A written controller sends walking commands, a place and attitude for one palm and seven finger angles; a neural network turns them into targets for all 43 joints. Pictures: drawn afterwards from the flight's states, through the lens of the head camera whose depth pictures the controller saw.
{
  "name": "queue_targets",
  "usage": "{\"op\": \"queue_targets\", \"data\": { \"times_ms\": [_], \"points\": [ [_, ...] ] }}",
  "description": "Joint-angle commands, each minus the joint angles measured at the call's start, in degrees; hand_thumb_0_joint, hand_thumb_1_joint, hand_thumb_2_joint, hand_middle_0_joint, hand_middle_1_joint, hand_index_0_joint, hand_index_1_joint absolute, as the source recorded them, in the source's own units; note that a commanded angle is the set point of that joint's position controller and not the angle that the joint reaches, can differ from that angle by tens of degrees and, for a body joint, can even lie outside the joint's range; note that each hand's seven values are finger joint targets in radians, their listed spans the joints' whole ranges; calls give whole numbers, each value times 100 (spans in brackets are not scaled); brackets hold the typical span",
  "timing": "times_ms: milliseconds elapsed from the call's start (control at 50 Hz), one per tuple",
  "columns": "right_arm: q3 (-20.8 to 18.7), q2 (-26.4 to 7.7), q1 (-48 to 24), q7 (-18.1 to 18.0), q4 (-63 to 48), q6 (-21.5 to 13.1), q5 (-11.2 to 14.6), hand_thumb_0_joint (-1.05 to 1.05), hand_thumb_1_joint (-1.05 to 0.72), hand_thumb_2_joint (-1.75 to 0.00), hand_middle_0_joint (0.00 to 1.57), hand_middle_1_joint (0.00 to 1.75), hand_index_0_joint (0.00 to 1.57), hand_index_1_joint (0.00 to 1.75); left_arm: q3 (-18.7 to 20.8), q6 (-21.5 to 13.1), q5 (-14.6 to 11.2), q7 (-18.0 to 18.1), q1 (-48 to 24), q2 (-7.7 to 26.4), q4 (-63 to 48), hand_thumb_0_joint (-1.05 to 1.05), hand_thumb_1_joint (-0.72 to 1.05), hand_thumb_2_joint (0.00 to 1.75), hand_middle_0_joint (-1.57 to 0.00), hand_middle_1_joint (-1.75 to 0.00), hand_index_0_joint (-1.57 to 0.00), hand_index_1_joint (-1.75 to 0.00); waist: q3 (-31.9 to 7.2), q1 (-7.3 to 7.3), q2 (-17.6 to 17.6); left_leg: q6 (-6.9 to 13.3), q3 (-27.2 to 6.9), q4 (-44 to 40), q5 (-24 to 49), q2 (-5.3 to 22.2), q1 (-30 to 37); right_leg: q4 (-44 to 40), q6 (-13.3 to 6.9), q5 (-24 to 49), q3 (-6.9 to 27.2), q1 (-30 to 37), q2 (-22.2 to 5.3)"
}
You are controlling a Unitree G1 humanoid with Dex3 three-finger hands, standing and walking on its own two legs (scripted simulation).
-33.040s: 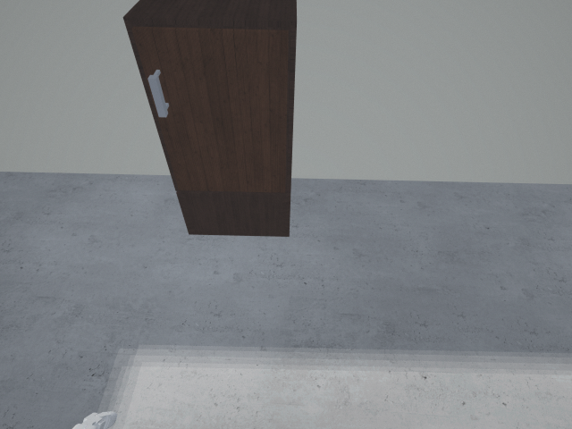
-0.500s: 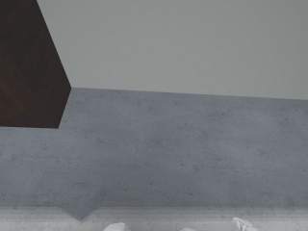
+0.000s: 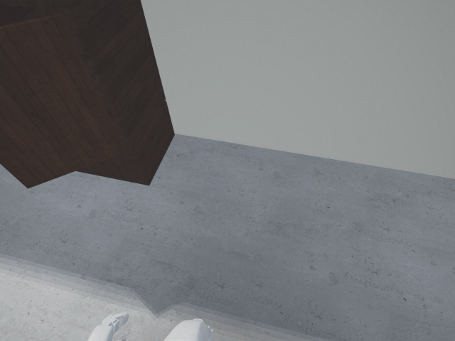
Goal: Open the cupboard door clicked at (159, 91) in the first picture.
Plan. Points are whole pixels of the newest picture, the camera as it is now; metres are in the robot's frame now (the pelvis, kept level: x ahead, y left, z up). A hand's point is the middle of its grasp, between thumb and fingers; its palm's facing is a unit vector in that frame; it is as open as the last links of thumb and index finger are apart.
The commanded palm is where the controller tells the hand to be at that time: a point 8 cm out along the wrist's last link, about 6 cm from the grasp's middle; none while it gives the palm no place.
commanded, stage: turn to face it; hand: left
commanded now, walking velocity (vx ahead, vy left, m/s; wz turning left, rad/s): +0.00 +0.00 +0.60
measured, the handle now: out of the picture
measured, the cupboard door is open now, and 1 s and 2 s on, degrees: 41 41 41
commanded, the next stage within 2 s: take the last steps up to it in 0.74 s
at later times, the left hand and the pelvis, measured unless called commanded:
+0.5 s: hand out of the picture +0.03 +0.26 -0.17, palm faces +0.29 -0.92 -0.25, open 7.4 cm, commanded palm none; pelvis +0.01 +0.03 +0.00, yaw +16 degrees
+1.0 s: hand out of the picture -0.05 +0.19 -0.17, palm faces +0.49 -0.85 -0.19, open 7.4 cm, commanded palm none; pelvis +0.02 +0.01 +0.00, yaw +27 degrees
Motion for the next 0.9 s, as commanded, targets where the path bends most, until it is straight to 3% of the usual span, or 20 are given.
{"op": "queue_targets", "data": {
  "times_ms": [0, 100, 160, 180, 200, 220, 240, 280, 320, 400, 500, 560, 600, 620, 640, 660, 680, 720, 760, 880],
  "points": [
    [-32, -289, -447, 51, -576, -102, 38, 0, -90, -90, 20, 30, 20, 30, 293, -157, -6, 91, 151, 1049, -357, 0, 90, 90, -20, -30, -20, -30, -439, 227, -1411, -176, 328, -174, 50, 381, -272, -893, -717, 2884, 362, 672, -1454],
    [55, -160, -749, 79, -684, -179, 57, 0, -90, -90, 20, 30, 20, 30, 404, -135, 45, 63, 605, 1344, -162, 0, 90, 90, -20, -30, -20, -30, -519, 454, -1324, -87, 756, -1736, 0, 270, 350, -435, -693, 3288, 199, 880, -1668],
    [23, -343, -257, 50, -586, -254, 34, 0, -90, -90, 20, 30, 20, 30, 438, -110, -13, 13, 562, 1353, -139, 0, 90, 90, -20, -30, -20, -30, -832, 178, -1214, 49, 805, -3116, 1033, 161, 1430, 452, -278, 3079, -221, 525, -1530],
    [-55, -684, 210, 30, -488, -310, 7, 0, -90, -90, 20, 30, 20, 30, 414, -92, -54, -7, 516, 1226, -208, 0, 90, 90, -20, -30, -20, -30, -1186, -95, -429, 243, 291, -3594, 2155, 572, 2486, 1410, 13, 2366, -470, -167, -1366],
    [-238, -1389, 689, -22, -442, -355, -43, 0, -90, -90, 20, 30, 20, 30, 312, -66, -103, -52, 403, 772, -430, 0, 90, 90, -20, -30, -20, -30, -1406, -344, 1407, 1128, -2120, -3819, 4351, 2281, 3326, 2826, 497, -1309, -624, -1866, -429],
    [-263, -1591, 1011, -106, -307, -305, -5, 0, -90, -90, 20, 30, 20, 30, 247, 11, -58, -8, 19, 769, -556, 0, 90, 90, -20, -30, -20, -30, -1524, -443, 1253, 1694, -2491, -3847, 5195, 2715, 3187, 3511, 424, -2265, 129, -2163, -302],
    [-225, -1519, 924, -128, -365, -298, -30, 0, -90, -90, 20, 30, 20, 30, 247, 42, -44, 7, -146, 809, -644, 0, 90, 90, -20, -30, -20, -30, -1209, -385, 567, 1750, -2192, -3889, 4284, 2728, 2785, 3773, 367, -2001, 330, -2202, -449],
    [-112, -1134, 291, -234, -492, -340, -47, 0, -90, -90, 20, 30, 20, 30, 293, 63, -19, 11, -162, 775, -358, 0, 90, 90, -20, -30, -20, -30, -881, -141, 912, 1412, -1800, -4118, 3409, 2019, 2167, 3865, 390, -1211, 543, -2202, -414],
    [-16, -906, -107, -251, -575, -359, -36, 0, -90, -90, 20, 30, 20, 30, 306, 100, -12, -35, 127, 789, -191, 0, 90, 90, -20, -30, -20, -30, -688, 104, 886, 1181, -1283, -4211, 3025, 1632, 1874, 3711, 387, -720, 511, -1989, -330],
    [-1, -883, -25, -242, -536, -378, -33, 0, -90, -90, 20, 30, 20, 30, 281, 99, -16, -52, 214, 699, -106, 0, 90, 90, -20, -30, -20, -30, -862, 127, 472, 1188, -1237, -4243, 2810, 1529, 2005, 3033, 403, -598, 402, -1735, -156],
    [-26, -886, -33, -211, -485, -317, -67, 0, -90, -90, 20, 30, 20, 30, 232, 89, -29, -31, 64, 617, -189, 0, 90, 90, -20, -30, -20, -30, -708, 93, 641, 1227, -1511, -4299, 2238, 1491, 1643, 1920, 341, -751, 294, -1177, 40],
    [-33, -822, -137, -203, -492, -290, -61, 0, -90, -90, 20, 30, 20, 30, 232, 41, -56, -14, 353, 591, -103, 0, 90, 90, -20, -30, -20, -30, -751, 203, 680, 1175, -1627, -4109, 2359, 1389, 1323, 1007, 262, -494, 222, -401, 243],
    [-18, -719, -283, -188, -521, -284, 5, 0, -90, -90, 20, 30, 20, 30, 269, -34, -68, 18, 767, 693, 41, 0, 90, 90, -20, -30, -20, -30, -829, 440, 348, 886, -1450, -3662, 2011, 1075, 746, -298, 216, 390, 281, 640, 168],
    [3, -459, -232, -158, -540, -291, 54, 0, -90, -90, 20, 30, 20, 30, 332, -104, -13, 56, 887, 974, 50, 0, 90, 90, -20, -30, -20, -30, -900, 500, -568, 561, -1038, -2965, 1355, 613, 141, -1053, 13, 213, 1062, 1228, -544],
    [53, -176, -278, -128, -641, -298, 75, 0, -90, -90, 20, 30, 20, 30, 419, -140, 63, 74, 917, 1441, 15, 0, 90, 90, -20, -30, -20, -30, -745, 536, -1881, 140, -12, -1744, -166, -185, -379, -1495, -581, 572, 2422, 1125, -1882],
    [1, -382, -388, -110, -653, -253, 32, 0, -90, -90, 20, 30, 20, 30, 374, -141, 36, 73, 819, 1466, -47, 0, 90, 90, -20, -30, -20, -30, -632, 541, -1594, 147, -105, -578, -859, 7, -222, -1545, -1068, 901, 2553, 364, -2398],
    [-12, -362, -307, -87, -562, -224, 3, 0, -90, -90, 20, 30, 20, 30, 316, -152, 25, 88, 490, 1189, -108, 0, 90, 90, -20, -30, -20, -30, -494, 347, -1188, 152, -238, -14, -486, 112, -258, -1440, -1114, 1042, 2055, 202, -1996],
    [-18, -314, -237, -75, -313, -153, 5, 0, -90, -90, 20, 30, 20, 30, 262, -179, -6, 77, 267, 950, -96, 0, 90, 90, -20, -30, -20, -30, -344, 212, -1380, 48, -97, 481, -26, 240, -319, -1190, -925, 1904, 1389, 258, -1488],
    [15, -187, -194, -53, -250, -149, 31, 0, -90, -90, 20, 30, 20, 30, 243, -194, 0, 74, 313, 855, -59, 0, 90, 90, -20, -30, -20, -30, -317, 197, -1414, -1, 66, 233, 121, 285, -191, -1113, -814, 2390, 836, 335, -1321],
    [143, 52, -602, -35, -252, -275, 40, 0, -90, -90, 20, 30, 20, 30, 364, -252, 49, 47, 1090, 1084, 354, 0, 90, 90, -20, -30, -20, -30, -531, 595, -1158, -21, 507, -1682, -108, 241, 187, -976, -877, 2445, 934, 1160, -1604]
  ]
}}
